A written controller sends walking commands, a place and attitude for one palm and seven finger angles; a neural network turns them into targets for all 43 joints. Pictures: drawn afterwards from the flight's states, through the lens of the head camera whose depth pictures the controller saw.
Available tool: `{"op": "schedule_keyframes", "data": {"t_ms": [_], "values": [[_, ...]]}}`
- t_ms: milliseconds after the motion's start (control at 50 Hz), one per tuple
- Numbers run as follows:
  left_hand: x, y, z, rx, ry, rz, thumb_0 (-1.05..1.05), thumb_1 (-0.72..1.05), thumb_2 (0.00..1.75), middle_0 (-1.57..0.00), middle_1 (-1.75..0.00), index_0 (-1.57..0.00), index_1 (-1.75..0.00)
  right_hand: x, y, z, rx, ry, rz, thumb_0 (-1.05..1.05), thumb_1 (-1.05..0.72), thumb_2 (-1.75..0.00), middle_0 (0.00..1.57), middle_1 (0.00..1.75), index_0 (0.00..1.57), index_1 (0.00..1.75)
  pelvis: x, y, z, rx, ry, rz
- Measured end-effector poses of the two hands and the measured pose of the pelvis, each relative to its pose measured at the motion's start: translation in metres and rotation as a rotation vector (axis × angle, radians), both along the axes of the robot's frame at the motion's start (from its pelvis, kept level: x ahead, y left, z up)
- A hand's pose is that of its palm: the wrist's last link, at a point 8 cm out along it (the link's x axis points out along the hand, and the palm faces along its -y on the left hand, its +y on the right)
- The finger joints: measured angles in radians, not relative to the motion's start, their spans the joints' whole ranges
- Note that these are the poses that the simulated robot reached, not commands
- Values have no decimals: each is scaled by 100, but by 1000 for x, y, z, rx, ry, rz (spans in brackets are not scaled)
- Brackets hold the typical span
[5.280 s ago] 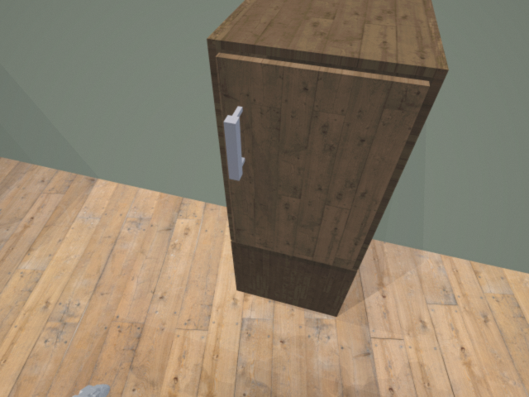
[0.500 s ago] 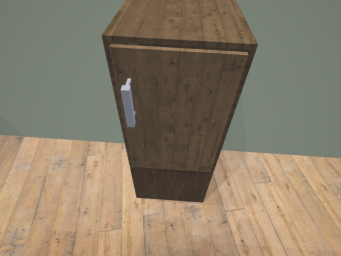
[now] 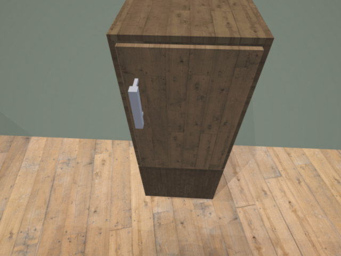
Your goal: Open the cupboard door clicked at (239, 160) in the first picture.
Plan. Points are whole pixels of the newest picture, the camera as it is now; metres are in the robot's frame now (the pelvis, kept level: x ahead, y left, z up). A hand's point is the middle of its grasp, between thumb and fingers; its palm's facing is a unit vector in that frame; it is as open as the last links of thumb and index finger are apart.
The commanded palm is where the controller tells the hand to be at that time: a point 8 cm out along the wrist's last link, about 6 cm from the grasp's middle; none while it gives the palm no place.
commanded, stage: come to a stop and stand still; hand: left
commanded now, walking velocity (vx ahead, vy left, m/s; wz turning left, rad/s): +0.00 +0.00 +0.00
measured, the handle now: (137, 104) +0.52 +0.14 +0.05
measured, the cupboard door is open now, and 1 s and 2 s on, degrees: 0 0 0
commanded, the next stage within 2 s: look again from close up in 0.98 s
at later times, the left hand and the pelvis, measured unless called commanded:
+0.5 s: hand out of the picture +0.05 +0.15 -0.17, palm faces +0.00 -0.98 -0.21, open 7.4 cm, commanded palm none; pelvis +0.03 -0.03 +0.00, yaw +0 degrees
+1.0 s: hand out of the picture +0.04 +0.13 -0.17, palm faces +0.01 -0.98 -0.21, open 7.4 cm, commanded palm none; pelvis +0.03 -0.05 +0.00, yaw +0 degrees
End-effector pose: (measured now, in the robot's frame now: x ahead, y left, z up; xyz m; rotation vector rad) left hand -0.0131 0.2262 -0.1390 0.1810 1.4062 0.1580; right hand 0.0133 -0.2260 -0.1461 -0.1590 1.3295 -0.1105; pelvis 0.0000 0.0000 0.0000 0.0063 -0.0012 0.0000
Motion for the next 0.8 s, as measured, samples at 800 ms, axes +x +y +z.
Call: {"op": "schedule_keyframes", "data": {"t_ms": [800], "values": [[62, -38, -1, -4, -53, -10, 1, 91, 90, -20, -30, -20, -30, 28, -35, 1, -11, 50, -23, 0, -92, -90, 20, 30, 20, 30, 35, -39, 2, 2, -4, -3]]}}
